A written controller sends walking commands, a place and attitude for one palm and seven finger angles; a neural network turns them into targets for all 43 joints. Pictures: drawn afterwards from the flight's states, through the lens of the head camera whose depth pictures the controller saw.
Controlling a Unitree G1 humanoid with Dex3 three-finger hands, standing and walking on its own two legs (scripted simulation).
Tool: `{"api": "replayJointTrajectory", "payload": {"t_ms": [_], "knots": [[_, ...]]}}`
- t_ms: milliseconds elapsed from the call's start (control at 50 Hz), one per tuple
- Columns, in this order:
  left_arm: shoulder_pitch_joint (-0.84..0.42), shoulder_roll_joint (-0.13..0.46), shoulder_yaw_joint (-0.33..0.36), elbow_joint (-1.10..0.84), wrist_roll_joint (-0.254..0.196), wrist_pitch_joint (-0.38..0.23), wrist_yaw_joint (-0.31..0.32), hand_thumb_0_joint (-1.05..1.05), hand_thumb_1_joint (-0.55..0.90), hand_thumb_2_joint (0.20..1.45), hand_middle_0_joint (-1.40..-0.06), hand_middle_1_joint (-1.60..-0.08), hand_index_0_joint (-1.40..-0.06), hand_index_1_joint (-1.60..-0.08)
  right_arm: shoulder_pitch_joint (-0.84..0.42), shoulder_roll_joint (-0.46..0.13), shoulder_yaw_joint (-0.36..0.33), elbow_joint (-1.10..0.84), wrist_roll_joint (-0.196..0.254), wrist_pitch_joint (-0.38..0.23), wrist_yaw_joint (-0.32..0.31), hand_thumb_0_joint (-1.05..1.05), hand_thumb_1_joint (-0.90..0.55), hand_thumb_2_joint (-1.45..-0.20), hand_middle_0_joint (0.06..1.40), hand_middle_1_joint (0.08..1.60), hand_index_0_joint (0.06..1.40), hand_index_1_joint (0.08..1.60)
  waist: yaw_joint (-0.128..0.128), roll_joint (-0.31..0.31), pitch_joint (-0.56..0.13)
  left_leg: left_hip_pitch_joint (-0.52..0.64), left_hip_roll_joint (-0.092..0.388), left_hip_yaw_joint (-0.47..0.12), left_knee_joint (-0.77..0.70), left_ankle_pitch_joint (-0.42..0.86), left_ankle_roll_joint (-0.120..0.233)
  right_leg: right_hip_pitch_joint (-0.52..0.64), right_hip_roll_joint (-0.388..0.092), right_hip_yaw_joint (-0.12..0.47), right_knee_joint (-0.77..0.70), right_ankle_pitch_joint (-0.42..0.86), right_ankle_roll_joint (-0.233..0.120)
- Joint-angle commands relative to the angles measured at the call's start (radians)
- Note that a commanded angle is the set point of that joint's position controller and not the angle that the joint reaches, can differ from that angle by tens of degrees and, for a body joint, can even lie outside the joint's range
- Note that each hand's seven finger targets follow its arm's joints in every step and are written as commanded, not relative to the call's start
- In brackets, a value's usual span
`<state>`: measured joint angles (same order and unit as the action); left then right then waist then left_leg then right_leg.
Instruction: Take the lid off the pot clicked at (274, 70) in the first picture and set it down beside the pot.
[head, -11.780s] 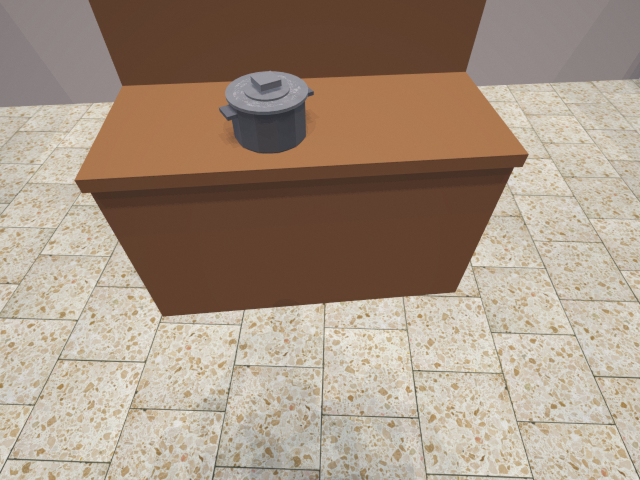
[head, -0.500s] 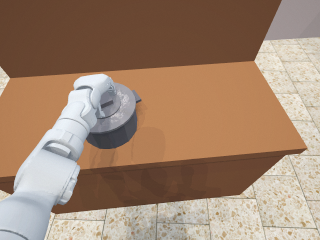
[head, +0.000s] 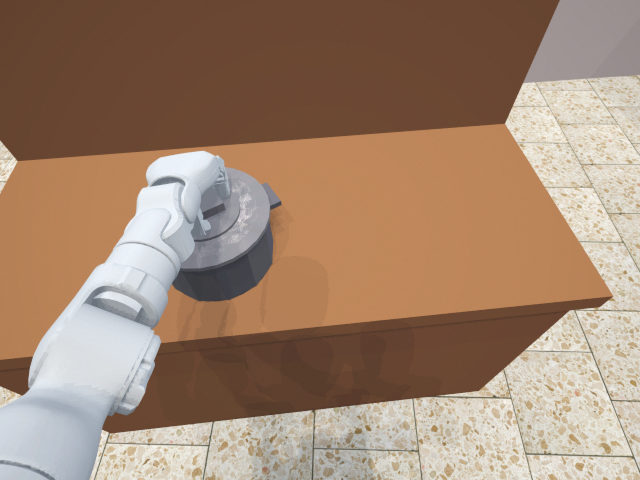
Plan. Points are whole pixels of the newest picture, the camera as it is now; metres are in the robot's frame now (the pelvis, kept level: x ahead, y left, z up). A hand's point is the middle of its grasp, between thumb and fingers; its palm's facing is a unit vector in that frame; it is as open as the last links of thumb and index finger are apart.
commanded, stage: close the fingers and squeeze the knob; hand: left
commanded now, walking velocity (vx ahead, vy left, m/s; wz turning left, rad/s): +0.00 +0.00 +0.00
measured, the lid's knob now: (199, 202) +0.50 +0.16 +0.04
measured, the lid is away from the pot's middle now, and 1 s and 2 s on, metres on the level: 0.00 0.00 0.01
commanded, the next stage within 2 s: lift the lid straight up in 0.78 s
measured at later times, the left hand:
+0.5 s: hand (197, 210) +0.46 +0.15 +0.06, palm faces -0.36 -0.08 -0.93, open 8.2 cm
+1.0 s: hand (198, 211) +0.46 +0.15 +0.06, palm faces -0.36 -0.07 -0.93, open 8.0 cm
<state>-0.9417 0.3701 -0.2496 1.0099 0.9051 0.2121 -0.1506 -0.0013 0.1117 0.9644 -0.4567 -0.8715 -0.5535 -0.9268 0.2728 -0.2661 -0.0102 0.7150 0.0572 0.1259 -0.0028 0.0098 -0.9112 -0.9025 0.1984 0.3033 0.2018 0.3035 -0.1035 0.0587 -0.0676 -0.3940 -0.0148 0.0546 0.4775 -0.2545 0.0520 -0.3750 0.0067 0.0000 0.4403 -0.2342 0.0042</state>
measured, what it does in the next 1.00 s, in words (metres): stands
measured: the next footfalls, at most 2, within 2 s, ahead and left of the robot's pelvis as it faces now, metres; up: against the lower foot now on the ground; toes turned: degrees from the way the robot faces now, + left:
none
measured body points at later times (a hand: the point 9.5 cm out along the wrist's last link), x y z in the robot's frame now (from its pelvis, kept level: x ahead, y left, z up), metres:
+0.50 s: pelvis +0.00 +0.00 +0.00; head +0.06 -0.02 +0.45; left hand +0.48 +0.16 +0.12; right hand +0.07 -0.27 -0.14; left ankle -0.02 +0.08 -0.74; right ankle -0.02 -0.13 -0.74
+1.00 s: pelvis +0.00 +0.00 +0.00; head +0.05 -0.02 +0.45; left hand +0.47 +0.15 +0.12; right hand +0.06 -0.27 -0.13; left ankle -0.02 +0.08 -0.74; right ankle -0.02 -0.13 -0.74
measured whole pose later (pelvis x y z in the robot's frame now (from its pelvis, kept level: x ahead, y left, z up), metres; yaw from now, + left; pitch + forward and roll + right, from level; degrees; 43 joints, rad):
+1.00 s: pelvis +0.00 +0.00 +0.00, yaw +0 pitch +10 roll -1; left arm -0.94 0.37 -0.27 0.99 0.91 0.22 -0.17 0.00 0.27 0.82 -0.42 -0.84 -0.54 -0.94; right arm 0.27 -0.27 -0.01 0.72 0.06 0.12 -0.02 0.01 -0.91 -0.90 0.20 0.30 0.20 0.30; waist -0.10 0.06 -0.07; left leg -0.39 -0.01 0.05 0.48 -0.25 0.05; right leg -0.37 0.01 -0.01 0.44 -0.24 0.00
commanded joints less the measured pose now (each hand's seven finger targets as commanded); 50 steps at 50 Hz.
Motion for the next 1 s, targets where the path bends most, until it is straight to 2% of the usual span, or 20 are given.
{"api": "replayJointTrajectory", "payload": {"t_ms": [0,20,40,140,200,220,280,380,420,500,560,600,620,660,720,760,800,820,960,980], "knots": [[-0.518,0.206,0.066,-0.216,0.022,-0.010,0.019,0.000,0.230,0.900,-0.645,-1.022,-0.645,-1.022,0.014,-0.150,-0.045,-0.099,-0.001,-0.027,-0.009,0.000,-0.900,-0.900,0.200,0.300,0.200,0.300,0.003,-0.020,-0.433,0.285,-0.007,-0.061,0.001,0.428,0.018,0.109,0.041,-0.009,-0.004,0.400,-0.036],[-0.515,0.183,0.047,-0.231,0.026,-0.014,0.019,0.000,0.244,0.889,-0.653,-1.026,-0.653,-1.026,0.018,-0.147,-0.048,-0.100,-0.003,-0.029,-0.008,0.000,-0.900,-0.900,0.200,0.300,0.200,0.300,0.000,-0.005,-0.455,0.317,-0.006,-0.066,0.011,0.472,0.018,0.099,0.043,-0.010,0.001,0.415,-0.035],[-0.484,0.174,0.045,-0.203,0.024,-0.011,0.018,0.000,0.257,0.879,-0.661,-1.030,-0.661,-1.030,0.021,-0.145,-0.049,-0.098,-0.001,-0.027,-0.007,0.000,-0.900,-0.900,0.200,0.300,0.200,0.300,-0.001,-0.015,-0.426,0.314,-0.001,-0.066,0.015,0.492,0.018,0.090,0.045,-0.014,-0.001,0.416,-0.033],[-0.487,0.180,0.053,-0.220,0.021,-0.014,0.013,0.000,0.328,0.818,-0.703,-1.043,-0.703,-1.043,0.021,-0.148,-0.051,-0.099,-0.004,-0.022,-0.004,0.000,-0.900,-0.900,0.200,0.300,0.200,0.300,-0.003,-0.044,-0.430,0.315,-0.002,-0.065,0.019,0.502,0.017,0.097,0.046,-0.015,-0.003,0.432,-0.029],[-0.479,0.128,0.019,-0.211,0.015,-0.012,0.007,0.000,0.311,0.878,-0.625,-0.986,-0.671,-1.018,0.015,-0.143,-0.051,-0.101,-0.002,-0.020,-0.004,0.000,-0.900,-0.900,0.200,0.300,0.200,0.300,-0.007,-0.049,-0.406,0.296,-0.003,-0.060,0.020,0.511,0.019,0.088,0.045,-0.016,-0.003,0.440,-0.030],[-0.489,0.169,0.047,-0.211,0.025,-0.012,0.010,0.000,0.313,0.889,-0.611,-0.975,-0.666,-1.013,0.024,-0.152,-0.052,-0.090,-0.003,-0.018,-0.004,0.000,-0.900,-0.900,0.200,0.300,0.200,0.300,-0.007,-0.052,-0.410,0.309,-0.002,-0.062,0.021,0.508,0.019,0.082,0.048,-0.016,-0.002,0.440,-0.030],[-0.495,0.190,0.058,-0.236,0.020,-0.013,0.012,0.000,0.331,0.910,-0.588,-0.954,-0.661,-1.007,0.016,-0.148,-0.049,-0.096,-0.003,-0.019,-0.005,0.000,-0.900,-0.900,0.200,0.300,0.200,0.300,-0.002,-0.034,-0.434,0.317,-0.004,-0.061,0.021,0.506,0.019,0.104,0.045,-0.013,0.000,0.451,-0.030],[-0.486,0.145,0.025,-0.210,0.013,-0.007,0.010,0.000,0.382,0.935,-0.581,-0.938,-0.667,-1.007,0.017,-0.143,-0.048,-0.094,-0.001,-0.017,-0.007,0.000,-0.900,-0.900,0.200,0.300,0.200,0.300,-0.009,-0.040,-0.403,0.297,-0.004,-0.057,0.019,0.482,0.020,0.094,0.046,-0.015,0.000,0.436,-0.030],[-0.499,0.189,0.056,-0.228,0.021,-0.014,0.010,0.000,0.404,0.944,-0.584,-0.937,-0.672,-1.009,0.017,-0.148,-0.046,-0.095,-0.003,-0.018,-0.008,0.000,-0.900,-0.900,0.200,0.300,0.200,0.300,-0.003,-0.033,-0.433,0.307,-0.007,-0.061,0.021,0.499,0.019,0.109,0.045,-0.010,0.002,0.452,-0.030],[-0.498,0.139,0.027,-0.209,0.019,-0.009,0.010,0.000,0.451,0.959,-0.592,-0.937,-0.684,-1.014,0.012,-0.143,-0.049,-0.092,-0.002,-0.019,-0.009,0.000,-0.900,-0.900,0.200,0.300,0.200,0.300,-0.010,-0.047,-0.408,0.296,-0.005,-0.058,0.019,0.471,0.019,0.083,0.045,-0.015,-0.004,0.422,-0.031],[-0.521,0.176,0.046,-0.216,0.021,-0.008,0.015,0.000,0.488,0.970,-0.601,-0.938,-0.693,-1.020,0.016,-0.149,-0.047,-0.087,-0.002,-0.020,-0.012,0.000,-0.900,-0.900,0.200,0.300,0.200,0.300,-0.011,-0.054,-0.417,0.295,-0.007,-0.058,0.015,0.447,0.020,0.098,0.046,-0.012,-0.002,0.429,-0.031],[-0.519,0.145,0.029,-0.235,0.007,-0.011,0.009,0.000,0.513,0.976,-0.607,-0.939,-0.700,-1.025,0.009,-0.142,-0.047,-0.095,-0.002,-0.021,-0.012,0.000,-0.900,-0.900,0.200,0.300,0.200,0.300,-0.009,-0.044,-0.426,0.289,-0.007,-0.055,0.015,0.464,0.022,0.116,0.041,-0.009,-0.002,0.445,-0.031],[-0.517,0.179,0.050,-0.232,0.017,-0.013,0.010,0.000,0.525,0.979,-0.610,-0.940,-0.704,-1.027,0.016,-0.147,-0.047,-0.093,-0.004,-0.023,-0.014,0.000,-0.900,-0.900,0.200,0.300,0.200,0.300,-0.007,-0.046,-0.443,0.300,-0.010,-0.059,0.017,0.464,0.023,0.119,0.043,-0.007,-0.003,0.448,-0.030],[-0.502,0.183,0.049,-0.194,0.022,-0.009,0.009,0.000,0.550,0.985,-0.616,-0.943,-0.711,-1.031,0.017,-0.149,-0.045,-0.089,-0.002,-0.022,-0.016,0.000,-0.900,-0.900,0.200,0.300,0.200,0.300,-0.010,-0.068,-0.412,0.278,-0.011,-0.057,0.011,0.433,0.022,0.111,0.045,-0.011,-0.005,0.430,-0.029],[-0.515,0.179,0.049,-0.248,0.018,-0.019,0.010,0.000,0.588,0.993,-0.625,-0.947,-0.722,-1.036,0.012,-0.145,-0.047,-0.098,-0.004,-0.027,-0.015,0.000,-0.900,-0.900,0.200,0.300,0.200,0.300,-0.003,-0.023,-0.443,0.308,-0.009,-0.059,0.015,0.466,0.022,0.116,0.042,-0.006,-0.004,0.443,-0.032],[-0.487,0.209,0.072,-0.220,0.021,-0.015,0.014,0.000,0.611,0.998,-0.630,-0.950,-0.728,-1.038,0.013,-0.149,-0.045,-0.096,-0.004,-0.025,-0.017,0.000,-0.900,-0.900,0.200,0.300,0.200,0.300,0.000,-0.057,-0.425,0.285,-0.009,-0.054,0.009,0.444,0.022,0.128,0.043,-0.008,-0.008,0.440,-0.029],[-0.513,0.159,0.033,-0.224,0.014,-0.015,0.010,0.000,0.628,0.999,-0.632,-0.952,-0.732,-1.039,0.009,-0.143,-0.046,-0.095,0.000,-0.025,-0.018,0.000,-0.900,-0.900,0.200,0.300,0.200,0.300,-0.010,-0.059,-0.403,0.269,-0.009,-0.052,0.006,0.434,0.024,0.118,0.042,-0.009,-0.009,0.435,-0.031],[-0.507,0.202,0.062,-0.209,0.027,-0.015,0.014,0.000,0.635,0.999,-0.632,-0.952,-0.733,-1.038,0.015,-0.151,-0.046,-0.089,-0.001,-0.024,-0.019,0.000,-0.900,-0.900,0.200,0.300,0.200,0.300,-0.007,-0.063,-0.406,0.275,-0.008,-0.056,0.004,0.415,0.022,0.113,0.044,-0.009,-0.010,0.415,-0.031],[-0.583,0.162,0.028,-0.252,0.026,-0.011,0.027,0.000,0.659,0.999,-0.630,-0.951,-0.734,-1.036,0.018,-0.141,-0.049,-0.085,-0.003,-0.039,-0.018,0.000,-0.900,-0.900,0.200,0.300,0.200,0.300,-0.017,0.003,-0.443,0.347,0.002,-0.074,0.013,0.464,0.017,0.068,0.048,-0.013,-0.006,0.389,-0.035],[-0.582,0.204,0.061,-0.235,0.030,-0.006,0.030,0.000,0.661,0.998,-0.630,-0.951,-0.734,-1.036,0.023,-0.148,-0.047,-0.077,-0.002,-0.038,-0.019,0.000,-0.900,-0.900,0.200,0.300,0.200,0.300,-0.012,-0.014,-0.439,0.333,0.001,-0.076,0.007,0.451,0.015,0.077,0.050,-0.015,-0.007,0.389,-0.036]]}}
